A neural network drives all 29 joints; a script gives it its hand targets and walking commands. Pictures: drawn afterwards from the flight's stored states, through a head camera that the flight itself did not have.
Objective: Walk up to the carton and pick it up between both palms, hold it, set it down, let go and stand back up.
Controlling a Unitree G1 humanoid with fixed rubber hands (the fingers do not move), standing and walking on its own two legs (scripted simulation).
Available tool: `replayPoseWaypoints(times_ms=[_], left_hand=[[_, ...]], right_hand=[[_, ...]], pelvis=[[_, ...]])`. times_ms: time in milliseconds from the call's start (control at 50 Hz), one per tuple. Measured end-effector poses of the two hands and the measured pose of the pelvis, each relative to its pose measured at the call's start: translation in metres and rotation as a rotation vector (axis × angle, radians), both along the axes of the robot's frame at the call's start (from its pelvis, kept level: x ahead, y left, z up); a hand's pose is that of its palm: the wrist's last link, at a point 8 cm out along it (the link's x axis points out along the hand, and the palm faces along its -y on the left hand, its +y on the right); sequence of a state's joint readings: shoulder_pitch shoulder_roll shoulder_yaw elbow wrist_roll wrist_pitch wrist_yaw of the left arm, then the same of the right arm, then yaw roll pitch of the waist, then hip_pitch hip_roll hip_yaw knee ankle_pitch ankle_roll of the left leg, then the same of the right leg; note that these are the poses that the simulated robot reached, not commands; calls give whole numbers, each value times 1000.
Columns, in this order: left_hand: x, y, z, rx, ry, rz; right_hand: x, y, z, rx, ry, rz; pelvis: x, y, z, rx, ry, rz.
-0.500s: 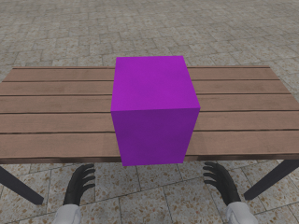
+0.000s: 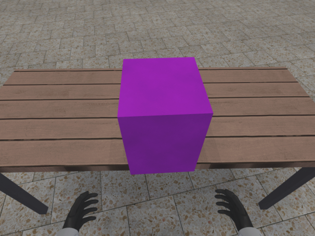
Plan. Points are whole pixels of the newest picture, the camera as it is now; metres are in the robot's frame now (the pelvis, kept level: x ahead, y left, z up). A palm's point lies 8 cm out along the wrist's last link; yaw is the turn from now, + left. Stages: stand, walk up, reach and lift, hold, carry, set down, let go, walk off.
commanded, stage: set down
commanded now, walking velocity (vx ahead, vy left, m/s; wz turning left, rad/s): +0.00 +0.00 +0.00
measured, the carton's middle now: (160, 118) +0.46 +0.02 +0.02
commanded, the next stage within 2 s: let go in 0.38 s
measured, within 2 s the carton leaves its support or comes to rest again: neither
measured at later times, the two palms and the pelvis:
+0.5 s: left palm (72, 224) +0.17 +0.23 -0.06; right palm (243, 225) +0.19 -0.20 -0.08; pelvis +0.01 +0.00 +0.00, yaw +0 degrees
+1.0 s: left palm (64, 226) +0.16 +0.25 -0.05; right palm (249, 229) +0.18 -0.22 -0.08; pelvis +0.01 +0.00 +0.00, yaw +0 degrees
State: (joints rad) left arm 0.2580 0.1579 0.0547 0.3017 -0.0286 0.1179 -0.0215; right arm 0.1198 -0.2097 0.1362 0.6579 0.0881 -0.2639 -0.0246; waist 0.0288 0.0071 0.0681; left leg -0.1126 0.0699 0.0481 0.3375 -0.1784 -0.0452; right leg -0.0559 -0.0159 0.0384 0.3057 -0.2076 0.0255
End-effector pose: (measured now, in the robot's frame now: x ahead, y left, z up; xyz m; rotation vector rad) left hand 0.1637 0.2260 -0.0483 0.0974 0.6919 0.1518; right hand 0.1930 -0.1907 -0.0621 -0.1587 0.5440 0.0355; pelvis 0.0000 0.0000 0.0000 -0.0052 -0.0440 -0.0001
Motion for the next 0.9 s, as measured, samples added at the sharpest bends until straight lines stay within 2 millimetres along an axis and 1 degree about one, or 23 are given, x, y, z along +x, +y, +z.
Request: replayPoseWaypoints(times_ms=[140,200,420,620,900], left_hand=[[-2,7,-5,10,43,-4],[-1,7,-6,9,45,-4],[2,7,-8,11,74,1],[4,7,-7,14,70,-3],[3,7,-6,13,61,-6]], right_hand=[[-5,-5,-8,-26,46,-12],[-3,-7,-8,-32,47,-17],[-5,-10,-16,-41,90,-22],[-3,-11,-16,-36,78,-24],[-5,-11,-16,-37,73,-24]], pelvis=[[2,1,0,1,3,1],[4,1,0,1,5,1],[10,0,0,2,13,1],[11,0,0,2,15,1],[9,0,0,1,13,0]])
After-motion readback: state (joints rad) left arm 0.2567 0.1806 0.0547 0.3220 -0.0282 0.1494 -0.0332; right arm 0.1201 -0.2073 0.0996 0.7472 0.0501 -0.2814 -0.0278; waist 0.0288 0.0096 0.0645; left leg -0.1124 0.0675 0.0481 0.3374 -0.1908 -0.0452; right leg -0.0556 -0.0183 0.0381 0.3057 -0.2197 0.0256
